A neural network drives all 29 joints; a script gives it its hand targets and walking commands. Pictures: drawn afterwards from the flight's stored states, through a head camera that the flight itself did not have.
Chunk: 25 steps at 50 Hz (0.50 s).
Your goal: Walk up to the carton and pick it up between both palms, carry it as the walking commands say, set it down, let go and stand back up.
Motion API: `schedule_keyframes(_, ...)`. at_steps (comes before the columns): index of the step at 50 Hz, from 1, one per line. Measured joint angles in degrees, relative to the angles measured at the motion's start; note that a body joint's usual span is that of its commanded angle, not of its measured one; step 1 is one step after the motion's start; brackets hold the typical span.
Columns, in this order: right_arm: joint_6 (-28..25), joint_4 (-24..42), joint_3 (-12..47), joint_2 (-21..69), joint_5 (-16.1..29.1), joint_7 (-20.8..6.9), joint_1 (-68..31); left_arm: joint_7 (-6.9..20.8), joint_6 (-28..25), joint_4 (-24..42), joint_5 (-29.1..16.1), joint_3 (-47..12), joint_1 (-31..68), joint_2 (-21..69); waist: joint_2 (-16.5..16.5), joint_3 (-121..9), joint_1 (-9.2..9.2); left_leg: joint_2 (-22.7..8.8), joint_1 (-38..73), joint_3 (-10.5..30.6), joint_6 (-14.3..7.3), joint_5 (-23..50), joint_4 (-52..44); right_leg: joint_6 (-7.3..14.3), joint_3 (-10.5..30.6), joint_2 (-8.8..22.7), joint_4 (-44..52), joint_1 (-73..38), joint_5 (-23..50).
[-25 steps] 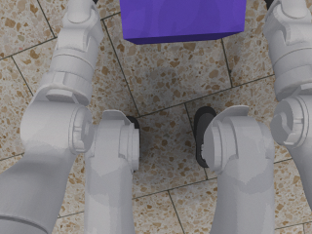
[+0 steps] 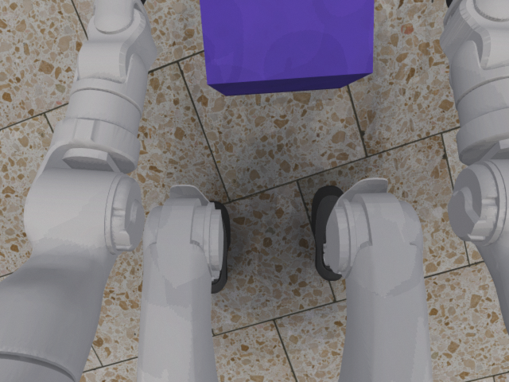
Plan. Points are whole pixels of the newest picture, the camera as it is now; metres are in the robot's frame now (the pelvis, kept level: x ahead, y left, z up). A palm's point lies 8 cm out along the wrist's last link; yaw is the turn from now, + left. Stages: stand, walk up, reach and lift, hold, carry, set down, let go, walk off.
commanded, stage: set down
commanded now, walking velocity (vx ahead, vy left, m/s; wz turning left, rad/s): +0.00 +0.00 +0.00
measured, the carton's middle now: (282, 18) +0.56 -0.04 -0.30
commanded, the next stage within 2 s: let go in 1.16 s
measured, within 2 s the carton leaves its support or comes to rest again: neither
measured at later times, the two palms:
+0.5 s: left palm out of the picture +0.56 +0.14 +0.01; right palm out of the picture +0.54 -0.25 +0.00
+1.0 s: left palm out of the picture +0.56 +0.15 +0.16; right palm out of the picture +0.53 -0.26 +0.16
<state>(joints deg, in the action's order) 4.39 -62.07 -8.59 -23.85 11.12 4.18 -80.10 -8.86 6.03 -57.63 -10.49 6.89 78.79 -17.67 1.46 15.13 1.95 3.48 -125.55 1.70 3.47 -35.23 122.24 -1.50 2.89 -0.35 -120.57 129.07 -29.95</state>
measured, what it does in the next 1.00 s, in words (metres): rises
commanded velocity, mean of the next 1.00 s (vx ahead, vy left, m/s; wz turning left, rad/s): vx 0.00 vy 0.00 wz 0.00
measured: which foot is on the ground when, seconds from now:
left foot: down 0.00-1.00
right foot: down 0.00-1.00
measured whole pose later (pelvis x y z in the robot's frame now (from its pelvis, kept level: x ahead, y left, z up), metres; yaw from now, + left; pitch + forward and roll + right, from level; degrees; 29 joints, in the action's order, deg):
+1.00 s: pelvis +0.04 -0.01 +0.24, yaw -1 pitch +45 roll +3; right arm 10.2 -48.5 -18.3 -18.5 -0.5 -2.8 -62.2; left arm -3.0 10.8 -44.6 1.1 18.3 60.8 -11.4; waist 0.5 -4.7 1.3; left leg 2.1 -90.6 2.4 2.6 -21.8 67.3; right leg -0.9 3.8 -1.2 -67.1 93.8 -18.3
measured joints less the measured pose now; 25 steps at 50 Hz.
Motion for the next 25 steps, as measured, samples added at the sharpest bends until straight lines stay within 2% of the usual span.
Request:
schedule_keyframes(9, 1.5, 2.6, -3.1, 1.9, -4.1, -1.2, 4.5, 0.7, 1.1, 2.2, 3.1, 4.4, -3.9, 1.9, -0.1, -8.2, -0.13, -0.4, 2.5, -0.1, -0.2, 0.7, -7.3, 0.2, 0.1, -0.2, 7.0, -2.5, 0.4)
schedule_keyframes(25, 5.7, 11.4, -4.3, 3.3, -7.0, -2.7, 11.1, 1.6, 4.3, 9.2, 6.5, 7.6, -10.1, 3.7, -0.3, -16.0, 0.06, -0.5, 10.8, 0.0, -0.4, 3.9, -23.1, 0.3, 0.5, -0.5, 21.9, -10.8, 2.8)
